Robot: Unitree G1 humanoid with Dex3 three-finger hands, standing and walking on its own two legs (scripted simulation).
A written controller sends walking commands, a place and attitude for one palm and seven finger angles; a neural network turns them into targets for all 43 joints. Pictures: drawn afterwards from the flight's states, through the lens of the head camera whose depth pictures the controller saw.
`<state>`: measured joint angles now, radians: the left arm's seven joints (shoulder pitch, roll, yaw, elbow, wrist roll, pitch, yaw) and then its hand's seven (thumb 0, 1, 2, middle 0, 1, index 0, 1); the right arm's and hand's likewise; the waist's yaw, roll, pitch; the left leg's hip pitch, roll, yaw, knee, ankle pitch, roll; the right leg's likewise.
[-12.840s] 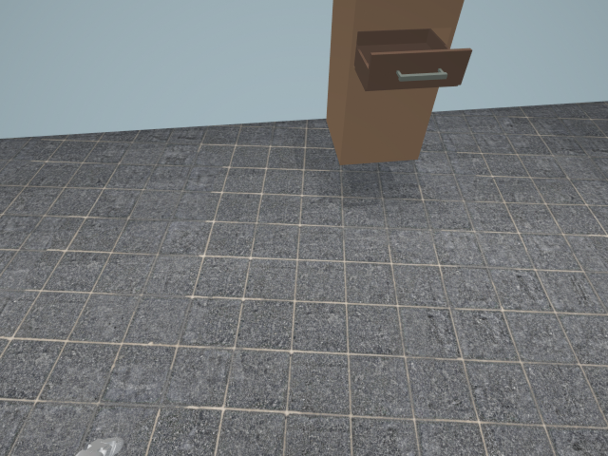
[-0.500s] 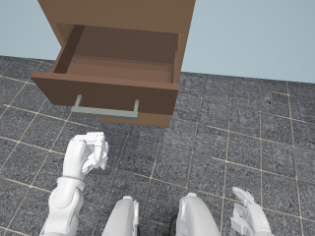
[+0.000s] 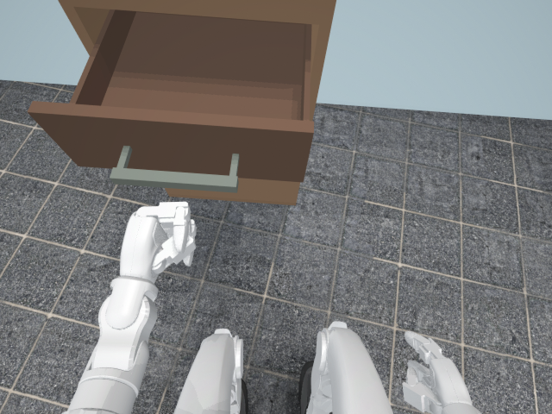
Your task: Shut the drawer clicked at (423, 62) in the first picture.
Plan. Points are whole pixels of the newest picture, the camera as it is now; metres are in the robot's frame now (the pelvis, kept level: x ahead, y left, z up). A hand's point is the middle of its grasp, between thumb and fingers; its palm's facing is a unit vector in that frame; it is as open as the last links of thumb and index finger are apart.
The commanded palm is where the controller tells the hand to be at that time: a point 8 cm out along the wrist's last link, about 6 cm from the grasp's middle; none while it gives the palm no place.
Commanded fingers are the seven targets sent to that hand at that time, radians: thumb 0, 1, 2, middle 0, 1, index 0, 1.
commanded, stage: bring the fist close to the handle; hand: left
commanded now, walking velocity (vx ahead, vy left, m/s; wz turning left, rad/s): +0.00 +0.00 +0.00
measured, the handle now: (178, 168) +0.46 +0.16 +0.01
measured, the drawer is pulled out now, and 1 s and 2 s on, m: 0.22 0.19 0.05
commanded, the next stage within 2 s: push the drawer shut in 0.20 s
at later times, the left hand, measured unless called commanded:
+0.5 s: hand (193, 224) +0.37 +0.13 +0.00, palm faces -0.08 -1.00 -0.05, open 3.3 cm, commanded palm +0.36 +0.18 +0.01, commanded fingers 0.00 0.90 0.90 -1.40 -1.60 -1.40 -1.60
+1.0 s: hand (195, 200) +0.41 +0.13 +0.00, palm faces -0.07 -1.00 -0.06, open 2.7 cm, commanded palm +0.42 +0.17 +0.01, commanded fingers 0.00 0.90 0.90 -1.40 -1.60 -1.40 -1.60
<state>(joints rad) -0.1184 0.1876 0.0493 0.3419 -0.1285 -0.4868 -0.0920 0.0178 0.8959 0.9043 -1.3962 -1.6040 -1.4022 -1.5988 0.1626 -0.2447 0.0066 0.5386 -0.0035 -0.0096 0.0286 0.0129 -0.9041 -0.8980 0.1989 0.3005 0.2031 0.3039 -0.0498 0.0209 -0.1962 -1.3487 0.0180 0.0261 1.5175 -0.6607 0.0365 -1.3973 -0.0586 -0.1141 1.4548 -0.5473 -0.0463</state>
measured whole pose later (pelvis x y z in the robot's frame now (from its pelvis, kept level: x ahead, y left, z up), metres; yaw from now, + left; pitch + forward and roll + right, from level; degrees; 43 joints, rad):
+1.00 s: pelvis -0.02 +0.00 -0.01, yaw +1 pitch +29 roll -2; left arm -0.51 0.26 0.13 0.74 -0.10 -0.54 -0.09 -0.07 0.75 0.96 -1.40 -1.60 -1.40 -1.60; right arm 0.18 -0.26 0.02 0.63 -0.01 -0.03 -0.01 0.01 -0.90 -0.90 0.20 0.30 0.20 0.30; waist -0.10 0.02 -0.18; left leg -1.42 0.01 0.00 1.53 -0.62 0.03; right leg -1.45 -0.06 -0.13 1.45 -0.51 -0.05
